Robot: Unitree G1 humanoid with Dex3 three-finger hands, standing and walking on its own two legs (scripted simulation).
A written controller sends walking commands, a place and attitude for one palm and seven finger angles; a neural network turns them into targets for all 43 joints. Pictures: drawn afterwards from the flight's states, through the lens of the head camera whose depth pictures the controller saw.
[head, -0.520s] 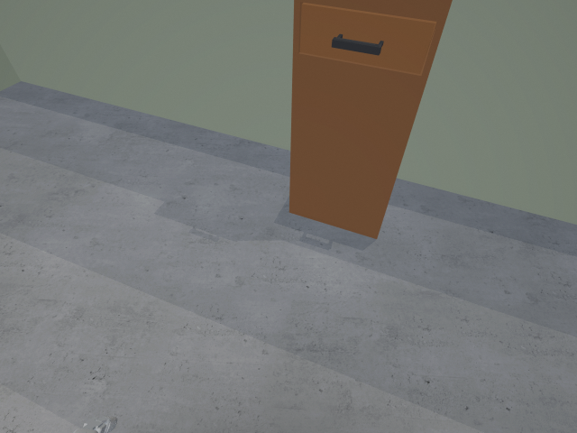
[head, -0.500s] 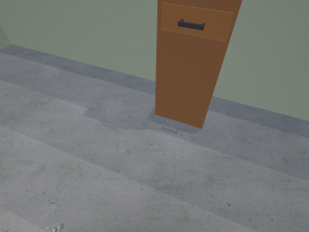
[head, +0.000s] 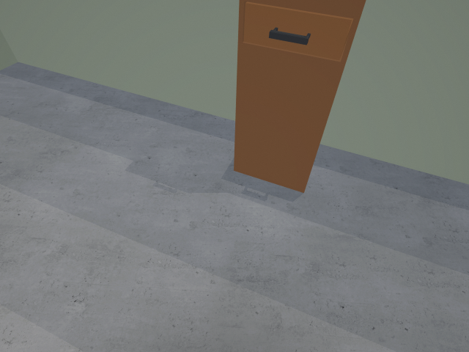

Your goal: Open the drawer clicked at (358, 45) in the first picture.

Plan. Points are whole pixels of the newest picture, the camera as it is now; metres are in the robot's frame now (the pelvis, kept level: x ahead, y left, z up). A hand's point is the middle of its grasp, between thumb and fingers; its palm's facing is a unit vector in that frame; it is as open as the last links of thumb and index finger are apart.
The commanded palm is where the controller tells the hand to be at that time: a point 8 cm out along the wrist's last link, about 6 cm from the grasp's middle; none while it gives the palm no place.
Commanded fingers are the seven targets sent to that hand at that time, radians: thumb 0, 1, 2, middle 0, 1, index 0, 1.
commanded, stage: stand and wait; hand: left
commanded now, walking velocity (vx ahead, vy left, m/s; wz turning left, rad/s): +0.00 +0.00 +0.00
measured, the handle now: (290, 35) +1.14 -0.13 +0.07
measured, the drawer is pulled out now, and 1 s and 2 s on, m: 0.00 0.00 0.00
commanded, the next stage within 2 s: look at it before walking up in 0.30 s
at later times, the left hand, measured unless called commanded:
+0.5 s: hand out of the picture +0.08 +0.24 -0.15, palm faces -0.02 -0.94 -0.33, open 7.4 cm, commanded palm none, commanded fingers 0.00 0.90 0.90 -0.20 -0.30 -0.20 -0.30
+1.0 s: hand out of the picture +0.08 +0.24 -0.15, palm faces -0.02 -0.94 -0.34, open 7.4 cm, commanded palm none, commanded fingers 0.00 0.90 0.90 -0.20 -0.30 -0.20 -0.30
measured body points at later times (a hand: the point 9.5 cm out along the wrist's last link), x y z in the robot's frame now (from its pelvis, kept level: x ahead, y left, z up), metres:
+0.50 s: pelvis +0.00 +0.00 +0.00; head +0.00 +0.00 +0.45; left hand +0.08 +0.29 -0.13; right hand +0.08 -0.30 -0.13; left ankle +0.01 +0.11 -0.74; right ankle +0.01 -0.13 -0.74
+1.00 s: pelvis +0.01 +0.00 +0.00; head +0.01 +0.00 +0.45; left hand +0.08 +0.29 -0.13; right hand +0.09 -0.30 -0.13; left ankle +0.01 +0.11 -0.74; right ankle +0.01 -0.13 -0.74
